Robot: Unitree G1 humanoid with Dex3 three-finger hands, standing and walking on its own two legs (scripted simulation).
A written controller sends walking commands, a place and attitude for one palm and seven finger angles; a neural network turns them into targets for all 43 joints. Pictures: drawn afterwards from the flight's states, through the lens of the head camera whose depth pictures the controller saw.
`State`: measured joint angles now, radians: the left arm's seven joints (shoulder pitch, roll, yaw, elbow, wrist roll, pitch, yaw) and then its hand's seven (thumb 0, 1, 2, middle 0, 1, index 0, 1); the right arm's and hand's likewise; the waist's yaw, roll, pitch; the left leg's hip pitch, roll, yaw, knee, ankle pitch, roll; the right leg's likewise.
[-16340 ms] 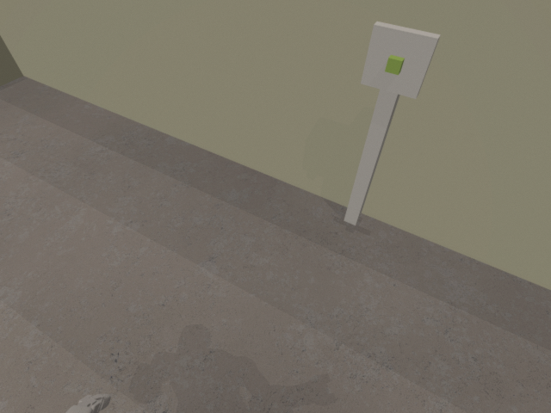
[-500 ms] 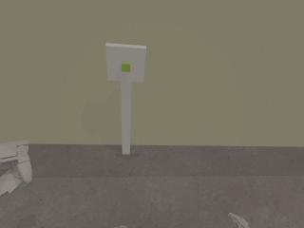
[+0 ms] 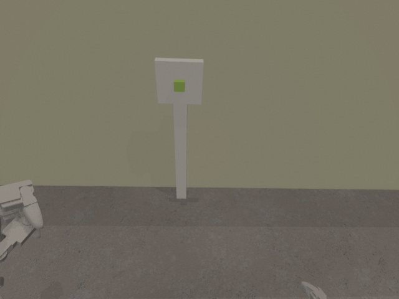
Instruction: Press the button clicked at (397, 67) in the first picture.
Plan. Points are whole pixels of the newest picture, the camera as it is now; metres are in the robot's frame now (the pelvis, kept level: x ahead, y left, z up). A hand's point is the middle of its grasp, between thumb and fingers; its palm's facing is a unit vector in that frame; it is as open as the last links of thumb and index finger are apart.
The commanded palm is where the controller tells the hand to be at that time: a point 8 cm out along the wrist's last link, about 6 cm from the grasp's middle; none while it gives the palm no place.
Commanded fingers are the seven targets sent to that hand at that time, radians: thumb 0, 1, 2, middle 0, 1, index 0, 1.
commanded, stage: stop stepping back and stand still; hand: left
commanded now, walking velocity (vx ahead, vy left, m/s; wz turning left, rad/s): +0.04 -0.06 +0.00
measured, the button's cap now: (179, 85) +0.86 +0.14 +0.03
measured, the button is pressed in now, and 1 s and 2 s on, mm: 0 0 0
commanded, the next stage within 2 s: let the arm hang, fingers relaxed in 0.26 s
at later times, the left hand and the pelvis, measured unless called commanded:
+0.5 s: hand (76, 266) +0.19 +0.26 -0.04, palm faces +0.16 -0.89 -0.43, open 3.0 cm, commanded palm none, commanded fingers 0.00 0.90 0.90 -1.01 -1.18 -1.01 -1.18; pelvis +0.01 +0.02 -0.01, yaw +3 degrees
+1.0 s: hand out of the picture -0.04 +0.21 -0.16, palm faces +0.06 -0.97 -0.24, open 6.1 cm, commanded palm none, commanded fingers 0.00 0.90 0.90 -0.20 -0.30 -0.20 -0.30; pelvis +0.01 +0.02 +0.01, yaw +3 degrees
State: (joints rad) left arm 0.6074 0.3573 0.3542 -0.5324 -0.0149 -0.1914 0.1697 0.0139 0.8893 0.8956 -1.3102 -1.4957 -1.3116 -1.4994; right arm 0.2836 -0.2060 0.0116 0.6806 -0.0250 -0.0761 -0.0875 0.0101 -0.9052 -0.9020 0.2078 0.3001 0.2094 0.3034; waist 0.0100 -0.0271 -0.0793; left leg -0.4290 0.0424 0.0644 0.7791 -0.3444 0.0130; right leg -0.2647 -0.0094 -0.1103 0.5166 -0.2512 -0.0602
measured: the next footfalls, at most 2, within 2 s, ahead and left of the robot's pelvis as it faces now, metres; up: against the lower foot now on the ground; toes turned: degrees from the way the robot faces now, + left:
left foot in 0.06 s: +0.08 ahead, +0.13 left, +0.00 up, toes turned +3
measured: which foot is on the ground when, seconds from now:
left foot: up 0.00-0.04, down 0.06-1.00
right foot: down 0.00-1.00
